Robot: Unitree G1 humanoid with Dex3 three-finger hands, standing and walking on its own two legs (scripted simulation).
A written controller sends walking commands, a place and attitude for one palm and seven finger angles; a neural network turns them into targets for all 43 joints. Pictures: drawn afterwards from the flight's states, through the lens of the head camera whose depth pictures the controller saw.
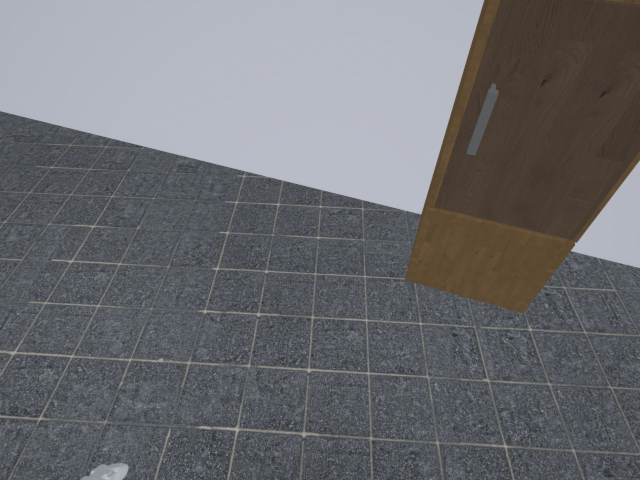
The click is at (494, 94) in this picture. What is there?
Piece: cupboard door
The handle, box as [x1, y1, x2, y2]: [467, 83, 498, 155]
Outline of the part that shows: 495,84 492,83 487,92 467,149 467,153 474,155 497,96 498,90 495,89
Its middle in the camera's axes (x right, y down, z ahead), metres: +0.40 -0.29 +0.95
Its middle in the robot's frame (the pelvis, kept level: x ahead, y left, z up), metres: +0.92 -0.35 -0.02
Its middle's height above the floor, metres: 0.75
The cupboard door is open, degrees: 0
